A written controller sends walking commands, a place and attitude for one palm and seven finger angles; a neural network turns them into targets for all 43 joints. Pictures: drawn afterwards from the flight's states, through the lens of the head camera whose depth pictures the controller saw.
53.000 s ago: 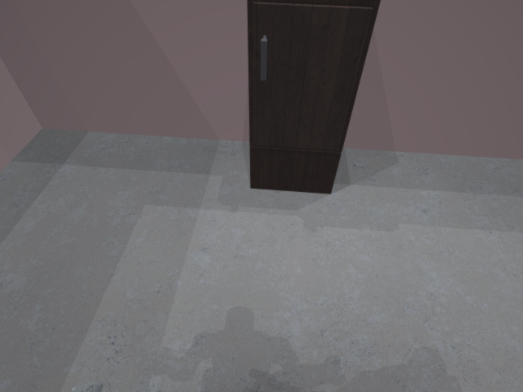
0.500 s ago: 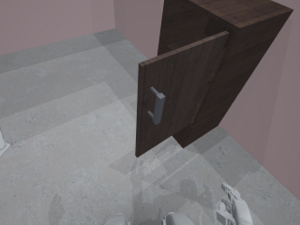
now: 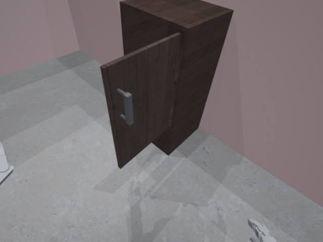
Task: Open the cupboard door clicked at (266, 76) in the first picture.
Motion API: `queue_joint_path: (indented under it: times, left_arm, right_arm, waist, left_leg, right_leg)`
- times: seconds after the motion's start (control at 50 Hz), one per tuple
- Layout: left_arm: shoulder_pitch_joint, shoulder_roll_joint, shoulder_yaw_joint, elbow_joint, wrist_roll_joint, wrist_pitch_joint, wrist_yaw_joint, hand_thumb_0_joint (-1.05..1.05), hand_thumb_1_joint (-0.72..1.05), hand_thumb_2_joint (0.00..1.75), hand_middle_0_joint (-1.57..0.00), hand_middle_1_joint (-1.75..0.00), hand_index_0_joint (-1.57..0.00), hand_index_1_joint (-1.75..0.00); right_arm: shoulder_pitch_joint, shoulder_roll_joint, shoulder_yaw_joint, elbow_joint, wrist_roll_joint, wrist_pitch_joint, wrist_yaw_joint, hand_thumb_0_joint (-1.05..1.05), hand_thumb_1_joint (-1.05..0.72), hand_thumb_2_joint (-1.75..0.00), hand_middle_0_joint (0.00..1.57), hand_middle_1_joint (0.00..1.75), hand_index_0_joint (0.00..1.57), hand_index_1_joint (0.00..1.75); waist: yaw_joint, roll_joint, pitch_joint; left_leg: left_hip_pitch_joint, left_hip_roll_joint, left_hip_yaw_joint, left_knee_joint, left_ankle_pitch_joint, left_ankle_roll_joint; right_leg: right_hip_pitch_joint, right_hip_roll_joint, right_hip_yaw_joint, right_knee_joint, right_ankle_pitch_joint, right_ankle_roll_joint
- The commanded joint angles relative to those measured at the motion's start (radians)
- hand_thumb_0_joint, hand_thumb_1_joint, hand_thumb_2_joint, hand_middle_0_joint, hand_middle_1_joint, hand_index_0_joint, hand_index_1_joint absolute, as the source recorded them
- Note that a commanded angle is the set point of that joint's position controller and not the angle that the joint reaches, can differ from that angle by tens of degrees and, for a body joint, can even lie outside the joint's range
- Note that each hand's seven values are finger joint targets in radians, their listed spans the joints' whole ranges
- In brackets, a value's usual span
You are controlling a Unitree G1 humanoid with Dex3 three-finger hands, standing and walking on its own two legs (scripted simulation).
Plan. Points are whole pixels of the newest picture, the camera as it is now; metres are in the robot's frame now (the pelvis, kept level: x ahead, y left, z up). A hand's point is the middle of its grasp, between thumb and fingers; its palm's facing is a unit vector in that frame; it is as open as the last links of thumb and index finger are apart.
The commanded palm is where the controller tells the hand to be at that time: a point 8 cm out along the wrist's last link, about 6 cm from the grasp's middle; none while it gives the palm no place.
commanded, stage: stop stepping back and stand still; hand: left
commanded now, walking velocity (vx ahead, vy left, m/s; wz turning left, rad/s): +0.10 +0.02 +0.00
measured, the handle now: (125, 107) +0.58 +0.14 -0.02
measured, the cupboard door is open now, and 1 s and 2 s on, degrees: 92 92 92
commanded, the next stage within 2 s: let the arm hang, fingers relaxed in 0.44 s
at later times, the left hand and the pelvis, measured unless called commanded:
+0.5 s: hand (7, 180) +0.18 +0.26 +0.18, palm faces +0.41 -0.78 -0.47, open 7.4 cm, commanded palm +0.12 +0.30 +0.19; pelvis -0.02 +0.00 +0.00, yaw +0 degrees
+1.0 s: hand out of the picture -0.10 +0.19 -0.17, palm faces +0.08 -0.98 -0.17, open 7.1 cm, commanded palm none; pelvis -0.03 +0.01 +0.01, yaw +3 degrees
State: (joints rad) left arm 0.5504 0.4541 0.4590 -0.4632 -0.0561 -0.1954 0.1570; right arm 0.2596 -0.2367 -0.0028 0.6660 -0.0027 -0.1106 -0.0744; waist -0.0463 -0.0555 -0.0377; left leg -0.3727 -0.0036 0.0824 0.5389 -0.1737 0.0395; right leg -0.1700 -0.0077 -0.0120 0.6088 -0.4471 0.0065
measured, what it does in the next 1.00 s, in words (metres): stands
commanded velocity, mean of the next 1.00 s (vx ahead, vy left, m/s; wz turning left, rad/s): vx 0.03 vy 0.00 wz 0.00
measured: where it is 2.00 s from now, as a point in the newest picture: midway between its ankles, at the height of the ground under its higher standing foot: outside the picture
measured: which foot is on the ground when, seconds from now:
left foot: down 0.00-1.00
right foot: down 0.00-1.00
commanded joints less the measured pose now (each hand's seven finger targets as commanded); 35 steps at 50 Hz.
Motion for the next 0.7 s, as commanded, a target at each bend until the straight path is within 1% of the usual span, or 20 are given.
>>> queue_joint_path:
  times: [0.0,0.02,0.04,0.06,0.08,0.14,0.2,0.22,0.26,0.3,0.36,0.4,0.44,0.46,0.5,0.52,0.56,0.58,0.64,0.68]
  left_arm:
    - [0.008,0.167,0.113,-0.262,0.017,-0.073,0.023,0.00,0.90,0.90,-0.20,-0.30,-0.20,-0.30]
    - [0.025,0.166,0.114,-0.246,0.017,-0.072,0.023,0.00,0.90,0.90,-0.20,-0.30,-0.20,-0.30]
    - [0.047,0.162,0.111,-0.237,0.015,-0.072,0.019,0.00,0.90,0.90,-0.20,-0.30,-0.20,-0.30]
    - [0.034,0.176,0.119,-0.228,0.019,-0.073,0.023,0.00,0.90,0.90,-0.20,-0.30,-0.20,-0.30]
    - [-0.023,0.185,0.133,-0.235,0.018,-0.086,0.029,0.00,0.90,0.90,-0.20,-0.30,-0.20,-0.30]
    - [-0.106,0.155,0.098,-0.165,0.036,-0.117,0.022,0.00,0.90,0.90,-0.20,-0.30,-0.20,-0.30]
    - [-0.122,0.132,0.068,-0.137,0.038,-0.113,0.027,0.00,0.90,0.90,-0.20,-0.30,-0.20,-0.30]
    - [-0.109,0.127,0.062,-0.150,0.032,-0.111,0.026,0.00,0.90,0.90,-0.20,-0.30,-0.20,-0.30]
    - [-0.116,0.131,0.074,-0.220,0.024,-0.113,0.024,0.00,0.90,0.90,-0.20,-0.30,-0.20,-0.30]
    - [-0.064,0.146,0.099,-0.207,0.020,-0.107,0.016,0.00,0.90,0.90,-0.20,-0.30,-0.20,-0.30]
    - [-0.087,0.135,0.089,-0.249,0.026,-0.101,0.012,0.00,0.90,0.90,-0.20,-0.30,-0.20,-0.30]
    - [-0.045,0.127,0.088,-0.245,0.028,-0.091,0.011,0.00,0.90,0.90,-0.20,-0.30,-0.20,-0.30]
    - [0.014,0.122,0.097,-0.215,0.020,-0.081,0.009,0.00,0.90,0.90,-0.20,-0.30,-0.20,-0.30]
    - [0.027,0.123,0.100,-0.206,0.011,-0.076,0.008,0.00,0.90,0.90,-0.20,-0.30,-0.20,-0.30]
    - [0.015,0.128,0.097,-0.190,0.003,-0.065,0.010,0.00,0.90,0.90,-0.20,-0.30,-0.20,-0.30]
    - [-0.104,-0.039,-0.333,0.565,0.114,0.108,-0.130,0.00,0.90,0.90,-0.20,-0.30,-0.20,-0.30]
    - [-0.107,-0.119,-0.353,0.618,0.088,0.189,-0.154,0.00,0.90,0.90,-0.20,-0.30,-0.20,-0.30]
    - [-0.141,-0.115,-0.363,0.670,0.093,0.192,-0.157,0.00,0.90,0.90,-0.20,-0.30,-0.20,-0.30]
    - [-0.220,-0.074,-0.368,0.854,0.093,0.185,-0.157,0.00,0.90,0.90,-0.20,-0.30,-0.20,-0.30]
    - [-0.276,-0.064,-0.382,0.992,0.088,0.187,-0.149,0.00,0.90,0.90,-0.20,-0.30,-0.20,-0.30]
  right_arm:
    - [-0.143,-0.107,-0.035,-0.190,-0.002,-0.061,-0.012,0.00,-0.90,-0.90,0.20,0.30,0.20,0.30]
    - [-0.139,-0.100,-0.039,-0.195,-0.003,-0.054,-0.010,0.00,-0.90,-0.90,0.20,0.30,0.20,0.30]
    - [-0.134,-0.091,-0.050,-0.197,-0.003,-0.043,-0.004,0.00,-0.90,-0.90,0.20,0.30,0.20,0.30]
    - [-0.120,-0.096,-0.057,-0.177,-0.003,-0.031,0.000,0.00,-0.90,-0.90,0.20,0.30,0.20,0.30]
    - [-0.111,-0.117,-0.061,-0.164,-0.008,-0.032,0.007,0.00,-0.90,-0.90,0.20,0.30,0.20,0.30]
    - [-0.087,-0.085,-0.040,-0.141,-0.004,-0.056,-0.001,0.00,-0.90,-0.90,0.20,0.30,0.20,0.30]
    - [-0.097,-0.077,-0.039,-0.142,-0.002,-0.080,-0.020,0.00,-0.90,-0.90,0.20,0.30,0.20,0.30]
    - [-0.094,-0.084,-0.043,-0.146,-0.001,-0.085,-0.023,0.00,-0.90,-0.90,0.20,0.30,0.20,0.30]
    - [-0.097,-0.118,-0.054,-0.171,0.004,-0.090,-0.022,0.00,-0.90,-0.90,0.20,0.30,0.20,0.30]
    - [-0.087,-0.088,-0.036,-0.157,-0.001,-0.088,-0.020,0.00,-0.90,-0.90,0.20,0.30,0.20,0.30]
    - [-0.097,-0.086,-0.030,-0.148,-0.009,-0.102,-0.008,0.00,-0.90,-0.90,0.20,0.30,0.20,0.30]
    - [-0.105,-0.085,-0.024,-0.157,-0.002,-0.103,-0.002,0.00,-0.90,-0.90,0.20,0.30,0.20,0.30]
    - [-0.100,-0.078,-0.028,-0.166,0.004,-0.091,0.008,0.00,-0.90,-0.90,0.20,0.30,0.20,0.30]
    - [-0.100,-0.070,-0.029,-0.167,0.005,-0.079,0.012,0.00,-0.90,-0.90,0.20,0.30,0.20,0.30]
    - [-0.109,-0.060,-0.023,-0.166,0.005,-0.061,0.010,0.00,-0.90,-0.90,0.20,0.30,0.20,0.30]
    - [-0.168,-0.220,-0.079,0.069,-0.004,-0.078,0.094,0.00,-0.90,-0.90,0.20,0.30,0.20,0.30]
    - [-0.082,-0.142,-0.059,0.059,-0.003,0.011,0.080,0.00,-0.90,-0.90,0.20,0.30,0.20,0.30]
    - [-0.103,-0.156,-0.050,0.055,-0.009,0.030,0.077,0.00,-0.90,-0.90,0.20,0.30,0.20,0.30]
    - [-0.134,-0.159,-0.033,0.076,-0.023,0.062,0.072,0.00,-0.90,-0.90,0.20,0.30,0.20,0.30]
    - [-0.132,-0.151,-0.031,0.115,-0.027,0.086,0.073,0.00,-0.90,-0.90,0.20,0.30,0.20,0.30]
  waist:
    - [0.033,0.236,0.022]
    - [0.028,0.161,0.026]
    - [0.031,-0.006,0.043]
    - [0.041,-0.142,0.102]
    - [0.028,-0.126,0.116]
    - [0.016,-0.008,0.077]
    - [0.031,0.015,0.057]
    - [0.033,0.041,0.049]
    - [0.040,0.184,-0.004]
    - [0.033,0.247,-0.045]
    - [0.037,0.212,-0.023]
    - [0.041,0.210,-0.045]
    - [0.037,0.072,-0.062]
    - [0.028,-0.003,-0.068]
    - [0.021,-0.013,-0.050]
    - [-0.005,0.056,-0.020]
    - [0.028,0.080,-0.075]
    - [0.043,0.010,-0.042]
    - [0.050,-0.169,-0.009]
    - [0.036,-0.127,0.020]
  left_leg:
    - [-0.131,0.125,-0.181,-0.260,-0.409,0.016]
    - [-0.121,0.062,-0.120,-0.126,-0.383,-0.015]
    - [-0.103,0.005,-0.074,0.114,-0.287,-0.042]
    - [-0.160,-0.002,-0.072,0.370,-0.201,-0.052]
    - [-0.235,0.012,-0.102,0.501,-0.194,-0.055]
    - [-0.148,0.075,-0.079,0.290,-0.148,-0.032]
    - [0.113,0.021,0.014,0.001,-0.076,-0.014]
    - [0.178,0.031,-0.008,-0.071,-0.080,-0.007]
    - [0.251,0.157,-0.196,-0.123,0.062,0.048]
    - [0.227,0.231,-0.313,-0.198,0.107,0.084]
    - [0.151,0.257,-0.270,-0.207,0.161,0.083]
    - [0.123,0.203,-0.161,-0.146,0.158,0.040]
    - [0.110,0.104,-0.079,-0.042,0.076,-0.014]
    - [0.117,0.074,-0.055,0.016,0.051,-0.031]
    - [0.109,0.045,-0.045,0.048,0.002,-0.042]
    - [0.044,0.109,-0.102,0.186,0.166,-0.032]
    - [0.095,0.122,-0.129,0.060,0.180,-0.007]
    - [0.054,0.148,-0.169,0.023,0.186,0.018]
    - [0.040,0.111,-0.169,0.019,0.182,0.018]
    - [0.104,0.085,-0.141,0.001,0.173,-0.003]
  right_leg:
    - [0.079,-0.001,-0.026,-0.161,0.012,-0.038]
    - [0.019,-0.050,0.061,-0.245,-0.084,-0.073]
    - [-0.101,-0.166,0.271,-0.379,-0.303,-0.134]
    - [-0.189,-0.321,0.483,-0.496,-0.359,-0.209]
    - [-0.175,-0.348,0.496,-0.491,-0.238,-0.233]
    - [-0.086,-0.259,0.212,-0.340,0.147,-0.170]
    - [-0.144,-0.180,0.131,-0.279,0.095,-0.118]
    - [-0.155,-0.147,0.114,-0.232,0.107,-0.093]
    - [-0.165,-0.029,0.041,-0.058,0.220,-0.021]
    - [-0.150,0.021,-0.030,0.035,0.107,0.010]
    - [-0.083,0.008,-0.025,0.001,0.040,0.008]
    - [-0.002,-0.002,-0.022,-0.131,0.184,0.006]
    - [0.013,-0.043,0.085,-0.225,0.356,-0.025]
    - [-0.012,-0.092,0.146,-0.251,0.412,-0.050]
    - [-0.043,-0.145,0.186,-0.279,0.470,-0.074]
    - [-0.147,-0.209,0.097,-0.087,0.683,-0.086]
    - [-0.163,-0.107,0.035,-0.052,0.414,-0.048]
    - [-0.150,-0.067,0.013,-0.041,0.312,-0.033]
    - [-0.097,-0.094,0.051,-0.123,0.360,-0.049]
    - [-0.131,-0.118,0.068,-0.161,0.344,-0.063]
